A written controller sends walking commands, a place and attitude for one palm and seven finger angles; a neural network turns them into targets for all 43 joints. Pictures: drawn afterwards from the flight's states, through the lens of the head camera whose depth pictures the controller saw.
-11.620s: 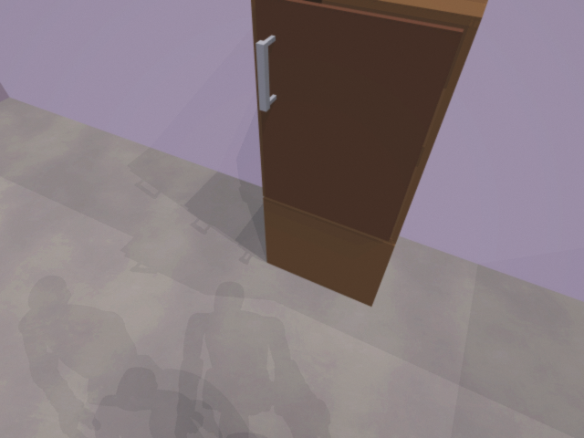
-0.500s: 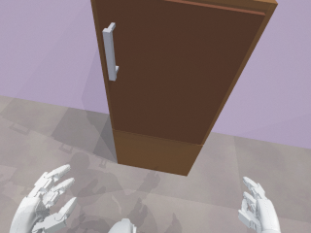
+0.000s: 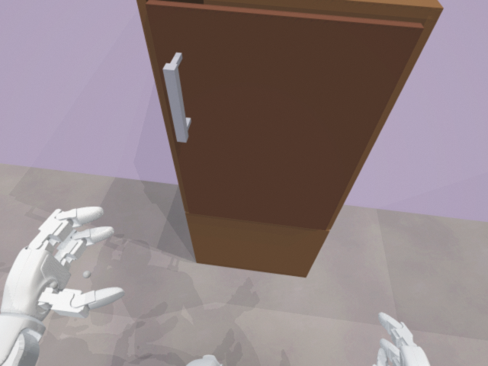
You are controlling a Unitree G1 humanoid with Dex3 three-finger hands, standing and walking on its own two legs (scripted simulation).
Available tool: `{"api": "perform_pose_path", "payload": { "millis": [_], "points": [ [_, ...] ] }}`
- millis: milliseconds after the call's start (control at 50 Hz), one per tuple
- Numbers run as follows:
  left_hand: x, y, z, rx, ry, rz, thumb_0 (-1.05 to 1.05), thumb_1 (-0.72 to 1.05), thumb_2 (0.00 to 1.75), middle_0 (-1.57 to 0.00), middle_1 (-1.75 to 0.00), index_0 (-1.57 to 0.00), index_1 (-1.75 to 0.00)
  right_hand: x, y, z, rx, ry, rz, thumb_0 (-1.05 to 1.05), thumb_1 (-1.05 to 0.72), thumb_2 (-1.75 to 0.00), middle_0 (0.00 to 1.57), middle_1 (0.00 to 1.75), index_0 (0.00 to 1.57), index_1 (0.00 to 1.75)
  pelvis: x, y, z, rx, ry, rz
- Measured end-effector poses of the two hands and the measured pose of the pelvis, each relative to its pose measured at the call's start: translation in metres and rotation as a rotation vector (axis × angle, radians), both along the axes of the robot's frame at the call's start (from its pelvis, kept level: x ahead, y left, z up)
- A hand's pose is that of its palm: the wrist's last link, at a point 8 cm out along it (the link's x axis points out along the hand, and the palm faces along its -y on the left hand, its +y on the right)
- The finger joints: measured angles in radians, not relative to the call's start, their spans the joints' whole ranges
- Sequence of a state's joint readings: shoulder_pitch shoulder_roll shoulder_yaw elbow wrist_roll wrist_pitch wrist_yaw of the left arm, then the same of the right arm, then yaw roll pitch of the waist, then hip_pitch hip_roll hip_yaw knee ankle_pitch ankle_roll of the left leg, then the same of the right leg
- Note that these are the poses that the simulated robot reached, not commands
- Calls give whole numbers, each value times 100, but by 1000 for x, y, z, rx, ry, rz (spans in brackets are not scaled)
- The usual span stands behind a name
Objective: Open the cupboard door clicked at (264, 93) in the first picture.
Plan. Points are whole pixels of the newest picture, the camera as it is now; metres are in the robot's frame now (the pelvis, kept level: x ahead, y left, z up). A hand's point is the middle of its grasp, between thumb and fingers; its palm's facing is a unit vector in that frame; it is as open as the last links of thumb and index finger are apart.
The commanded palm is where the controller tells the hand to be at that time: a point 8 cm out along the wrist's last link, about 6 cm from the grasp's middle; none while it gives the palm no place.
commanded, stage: raise the hand with hooked fingers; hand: left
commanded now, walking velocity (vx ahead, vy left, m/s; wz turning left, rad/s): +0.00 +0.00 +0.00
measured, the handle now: (180, 100) +0.54 +0.16 +0.14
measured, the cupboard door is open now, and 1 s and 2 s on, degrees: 0 0 0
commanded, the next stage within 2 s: move the hooked fingers beside the handle in 1.12 s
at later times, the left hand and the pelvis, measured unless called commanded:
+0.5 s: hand (41, 237) +0.25 +0.28 +0.13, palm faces -0.01 -1.00 -0.06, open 13.9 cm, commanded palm +0.22 +0.33 +0.15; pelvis -0.02 +0.02 +0.02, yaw +1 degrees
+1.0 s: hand (55, 210) +0.27 +0.26 +0.16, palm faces +0.01 -1.00 -0.06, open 14.0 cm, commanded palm +0.24 +0.31 +0.16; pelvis -0.01 -0.01 +0.03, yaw +1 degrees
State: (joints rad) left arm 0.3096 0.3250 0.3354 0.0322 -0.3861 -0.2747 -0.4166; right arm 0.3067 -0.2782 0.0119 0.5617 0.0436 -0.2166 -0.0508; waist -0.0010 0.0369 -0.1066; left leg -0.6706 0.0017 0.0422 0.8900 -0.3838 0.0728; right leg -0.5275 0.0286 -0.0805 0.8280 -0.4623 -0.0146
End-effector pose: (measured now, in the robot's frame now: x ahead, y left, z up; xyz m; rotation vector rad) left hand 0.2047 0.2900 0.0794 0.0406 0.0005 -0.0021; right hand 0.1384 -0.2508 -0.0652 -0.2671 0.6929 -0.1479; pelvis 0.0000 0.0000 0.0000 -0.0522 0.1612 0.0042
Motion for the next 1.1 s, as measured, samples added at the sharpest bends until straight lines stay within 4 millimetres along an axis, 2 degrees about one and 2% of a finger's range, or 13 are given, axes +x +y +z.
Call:
{"api": "perform_pose_path", "payload": {
  "millis": [60,100,240,280,420,480,580,640,720,840,980,1100],
  "points": [
    [2,-2,-9,-5,60,-56,0,-12,46,-27,-95,-27,-95,4,2,7,-22,-20,5,2,-90,-90,20,30,20,30,-4,6,1,-6,-13,4],
    [4,-2,-7,6,64,-77,0,-16,44,-27,-98,-28,-98,6,7,13,-30,-44,7,2,-90,-90,20,30,20,30,-6,9,3,-7,-25,3],
    [13,25,45,40,-114,-12,-1,-33,37,-29,-108,-29,-109,14,31,32,-4,-119,38,1,-90,-90,20,30,20,30,-12,15,12,-10,-81,8],
    [16,34,53,36,-114,2,-1,-37,35,-29,-111,-30,-112,14,38,33,11,-126,48,1,-90,-90,20,30,20,30,-13,17,14,-9,-91,11],
    [22,44,45,7,46,-15,-1,-47,31,-29,-117,-30,-118,7,47,33,36,-116,61,1,-90,-90,21,30,20,30,-22,20,20,-3,-118,13],
    [22,44,53,17,17,-10,-1,-48,30,-30,-118,-30,-119,1,46,33,26,-101,63,1,-90,-90,21,30,20,30,-24,19,22,1,-131,11],
    [29,50,81,34,-87,14,-2,-50,30,-30,-119,-30,-120,-8,37,33,8,-72,56,1,-90,-90,21,30,20,30,-25,14,26,6,-150,15],
    [37,55,90,32,-79,18,-2,-50,30,-30,-119,-30,-120,-12,29,33,5,-60,38,1,-90,-90,21,30,20,30,-25,11,28,8,-154,19],
    [45,55,86,17,-2,0,-1,-50,30,-30,-119,-30,-120,-15,18,32,8,-54,17,2,-90,-90,21,30,20,30,-23,7,30,11,-147,19],
    [46,34,72,3,31,-36,-2,-50,30,-30,-120,-30,-120,-15,4,33,3,-52,10,2,-90,-90,21,30,20,30,-19,-1,31,15,-140,10],
    [45,25,81,13,-44,8,-2,-50,30,-30,-120,-30,-120,-5,-4,34,6,-58,20,2,-90,-90,20,30,20,30,-13,-13,32,21,-146,13],
    [50,20,85,12,-13,4,-2,-51,30,-30,-120,-30,-120,7,-10,31,26,-68,20,1,-90,-90,20,30,20,30,-9,-21,32,26,-138,15]
  ]
}}
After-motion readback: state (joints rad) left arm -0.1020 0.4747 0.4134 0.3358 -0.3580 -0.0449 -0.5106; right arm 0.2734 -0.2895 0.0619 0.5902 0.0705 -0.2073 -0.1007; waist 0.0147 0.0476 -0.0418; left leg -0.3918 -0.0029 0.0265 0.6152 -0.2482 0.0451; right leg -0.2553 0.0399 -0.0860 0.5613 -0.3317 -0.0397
